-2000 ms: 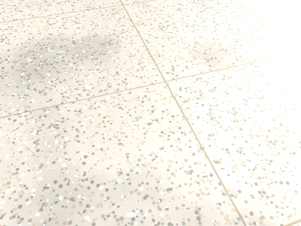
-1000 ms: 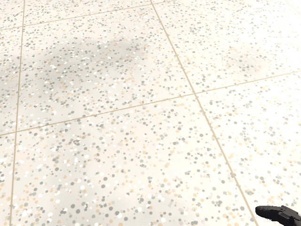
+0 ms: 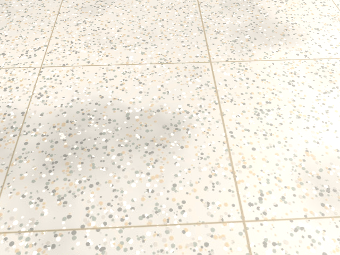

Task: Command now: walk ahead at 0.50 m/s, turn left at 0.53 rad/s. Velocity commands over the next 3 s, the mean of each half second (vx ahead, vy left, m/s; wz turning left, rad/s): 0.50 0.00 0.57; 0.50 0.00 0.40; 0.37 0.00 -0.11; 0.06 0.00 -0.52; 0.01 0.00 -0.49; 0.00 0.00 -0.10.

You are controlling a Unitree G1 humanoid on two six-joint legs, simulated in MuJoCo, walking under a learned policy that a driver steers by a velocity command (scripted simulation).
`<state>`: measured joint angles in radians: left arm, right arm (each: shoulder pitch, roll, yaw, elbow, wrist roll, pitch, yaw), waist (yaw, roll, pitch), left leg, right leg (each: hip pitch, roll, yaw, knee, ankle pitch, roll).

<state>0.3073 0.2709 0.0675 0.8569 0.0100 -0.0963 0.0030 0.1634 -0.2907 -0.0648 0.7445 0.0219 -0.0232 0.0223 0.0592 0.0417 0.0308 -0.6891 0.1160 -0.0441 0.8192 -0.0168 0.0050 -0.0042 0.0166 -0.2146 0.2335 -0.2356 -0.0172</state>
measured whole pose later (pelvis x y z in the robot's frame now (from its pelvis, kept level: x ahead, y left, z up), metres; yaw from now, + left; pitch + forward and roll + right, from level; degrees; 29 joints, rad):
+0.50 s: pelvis +0.27 +0.07 +0.00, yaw +17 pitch +2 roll -1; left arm 0.04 0.30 0.05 0.72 0.01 -0.09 0.00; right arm 0.34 -0.27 -0.07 0.72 0.02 -0.05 -0.01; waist -0.06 -0.04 0.04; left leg -0.14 -0.11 -0.12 0.34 -0.22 0.10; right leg -0.66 -0.08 0.10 0.70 0.00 0.06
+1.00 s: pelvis +0.54 +0.13 +0.00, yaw +29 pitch +2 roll -2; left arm 0.37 0.27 0.06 0.86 -0.01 -0.09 -0.02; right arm 0.13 -0.28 -0.04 0.66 0.01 -0.06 0.01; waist 0.09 0.04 0.02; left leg -0.63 0.09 -0.05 0.75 -0.12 0.00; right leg -0.08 0.04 -0.03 0.26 -0.21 -0.03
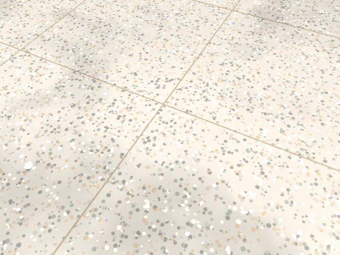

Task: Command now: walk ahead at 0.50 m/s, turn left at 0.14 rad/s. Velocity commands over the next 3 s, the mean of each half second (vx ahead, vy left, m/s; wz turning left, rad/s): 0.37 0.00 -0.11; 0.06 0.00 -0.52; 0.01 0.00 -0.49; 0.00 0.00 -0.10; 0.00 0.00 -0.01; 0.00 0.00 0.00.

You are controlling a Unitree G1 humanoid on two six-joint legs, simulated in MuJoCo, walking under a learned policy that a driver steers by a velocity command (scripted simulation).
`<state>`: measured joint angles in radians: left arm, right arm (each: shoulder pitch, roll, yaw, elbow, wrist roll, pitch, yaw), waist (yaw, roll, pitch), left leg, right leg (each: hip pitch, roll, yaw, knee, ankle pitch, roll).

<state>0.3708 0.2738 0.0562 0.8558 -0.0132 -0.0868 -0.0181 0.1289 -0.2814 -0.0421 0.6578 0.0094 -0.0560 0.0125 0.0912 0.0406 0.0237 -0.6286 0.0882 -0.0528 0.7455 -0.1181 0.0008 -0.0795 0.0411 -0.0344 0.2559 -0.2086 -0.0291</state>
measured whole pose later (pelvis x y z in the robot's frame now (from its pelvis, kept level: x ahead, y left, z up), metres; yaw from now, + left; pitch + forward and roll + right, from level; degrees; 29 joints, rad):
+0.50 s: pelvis +0.23 +0.06 +0.00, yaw -7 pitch +1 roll +2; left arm 0.17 0.29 0.06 0.77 -0.01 -0.02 -0.01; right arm 0.23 -0.27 -0.05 0.80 -0.02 -0.06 -0.02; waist -0.03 -0.05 0.05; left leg -0.11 -0.04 0.16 0.29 -0.21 0.06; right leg -0.63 -0.07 0.02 0.77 -0.06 0.04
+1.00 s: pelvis +0.32 +0.05 -0.01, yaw -24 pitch +3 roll +1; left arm 0.17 0.31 0.08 0.62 0.00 0.05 0.03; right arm 0.12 -0.29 -0.06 0.76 0.00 0.00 -0.02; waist 0.02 -0.01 0.03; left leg -0.43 -0.02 -0.10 0.70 -0.34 -0.07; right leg -0.41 0.10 0.16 0.50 -0.13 -0.03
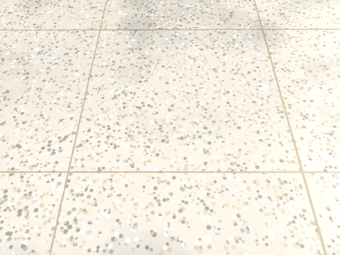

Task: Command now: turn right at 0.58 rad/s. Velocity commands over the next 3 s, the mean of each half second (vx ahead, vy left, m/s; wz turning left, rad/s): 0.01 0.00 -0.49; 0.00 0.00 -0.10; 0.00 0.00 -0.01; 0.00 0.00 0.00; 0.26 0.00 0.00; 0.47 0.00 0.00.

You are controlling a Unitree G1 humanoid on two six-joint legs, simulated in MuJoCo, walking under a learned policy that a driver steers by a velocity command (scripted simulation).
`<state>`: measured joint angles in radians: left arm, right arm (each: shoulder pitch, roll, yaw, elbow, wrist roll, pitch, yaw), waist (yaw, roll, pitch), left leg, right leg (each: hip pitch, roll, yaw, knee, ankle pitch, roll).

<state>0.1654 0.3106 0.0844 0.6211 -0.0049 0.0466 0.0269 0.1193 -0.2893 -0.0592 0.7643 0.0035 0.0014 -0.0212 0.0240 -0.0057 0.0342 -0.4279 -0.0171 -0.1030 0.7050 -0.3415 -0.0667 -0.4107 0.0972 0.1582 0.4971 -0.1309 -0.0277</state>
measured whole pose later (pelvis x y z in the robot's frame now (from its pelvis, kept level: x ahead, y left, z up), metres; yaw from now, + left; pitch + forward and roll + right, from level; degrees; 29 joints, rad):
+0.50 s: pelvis +0.00 +0.00 +0.00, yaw -15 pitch +1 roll +0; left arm 0.15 0.28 0.06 0.60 0.00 0.06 0.00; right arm 0.17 -0.30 -0.06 0.76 0.00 0.01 -0.01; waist -0.04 0.03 0.05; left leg -0.29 0.11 0.09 0.60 -0.36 -0.04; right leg -0.26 0.01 0.00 0.50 -0.27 -0.02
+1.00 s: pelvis +0.00 +0.00 +0.00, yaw -17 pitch -2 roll +0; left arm 0.16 0.24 0.04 0.82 0.01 0.03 0.02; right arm 0.20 -0.25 -0.03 0.87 -0.01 -0.01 -0.02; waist 0.00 -0.01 0.03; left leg -0.19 0.03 0.00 0.50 -0.28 -0.02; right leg -0.21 0.02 0.02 0.50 -0.26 -0.01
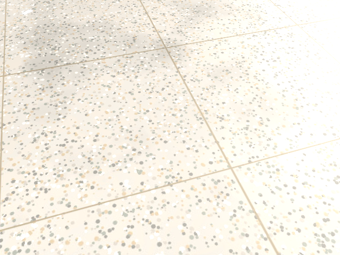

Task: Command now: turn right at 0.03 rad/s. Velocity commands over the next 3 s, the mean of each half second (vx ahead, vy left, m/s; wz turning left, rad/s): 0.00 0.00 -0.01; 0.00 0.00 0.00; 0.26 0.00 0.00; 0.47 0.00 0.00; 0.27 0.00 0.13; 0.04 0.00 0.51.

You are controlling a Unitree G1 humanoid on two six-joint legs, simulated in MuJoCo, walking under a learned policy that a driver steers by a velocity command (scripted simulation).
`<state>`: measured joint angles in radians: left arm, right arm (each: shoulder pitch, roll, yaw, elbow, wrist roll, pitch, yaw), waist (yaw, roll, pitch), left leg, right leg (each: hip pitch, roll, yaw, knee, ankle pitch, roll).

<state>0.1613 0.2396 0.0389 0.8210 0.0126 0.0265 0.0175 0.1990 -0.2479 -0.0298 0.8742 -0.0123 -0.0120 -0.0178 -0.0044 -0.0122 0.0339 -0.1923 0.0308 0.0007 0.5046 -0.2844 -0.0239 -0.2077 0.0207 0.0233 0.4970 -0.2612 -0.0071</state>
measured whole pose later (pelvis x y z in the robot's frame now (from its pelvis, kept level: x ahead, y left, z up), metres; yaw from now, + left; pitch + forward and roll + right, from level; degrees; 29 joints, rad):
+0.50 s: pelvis +0.00 +0.01 +0.00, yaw +0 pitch -2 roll +0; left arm 0.18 0.23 0.04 1.05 0.00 0.01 0.04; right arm 0.20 -0.24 -0.02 1.01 -0.01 -0.01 -0.03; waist 0.00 0.00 0.05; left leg -0.17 0.01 0.00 0.48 -0.27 -0.01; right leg -0.19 0.00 0.03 0.48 -0.26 0.01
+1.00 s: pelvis +0.00 +0.01 +0.00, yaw +0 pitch -1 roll +0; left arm 0.21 0.21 0.02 1.12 0.00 0.01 0.04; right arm 0.25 -0.21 -0.01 1.07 0.00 -0.01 -0.04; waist 0.00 0.00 0.04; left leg -0.18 0.01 0.00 0.48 -0.27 0.00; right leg -0.20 -0.01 0.03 0.48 -0.25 0.01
